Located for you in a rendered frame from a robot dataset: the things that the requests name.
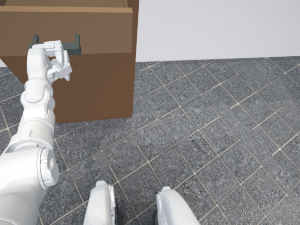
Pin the cabinet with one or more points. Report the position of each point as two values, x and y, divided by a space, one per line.
101 85

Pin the left robot thigh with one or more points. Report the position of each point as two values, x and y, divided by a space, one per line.
101 202

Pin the handle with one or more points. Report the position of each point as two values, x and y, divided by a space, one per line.
73 48

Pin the drawer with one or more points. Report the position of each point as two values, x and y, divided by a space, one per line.
104 26

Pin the robot left hand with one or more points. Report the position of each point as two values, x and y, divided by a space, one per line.
40 67

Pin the right robot shin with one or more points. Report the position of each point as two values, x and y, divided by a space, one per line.
162 220

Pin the robot left forearm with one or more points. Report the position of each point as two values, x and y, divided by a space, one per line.
36 127

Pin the robot left upper arm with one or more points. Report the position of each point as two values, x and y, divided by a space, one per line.
25 177

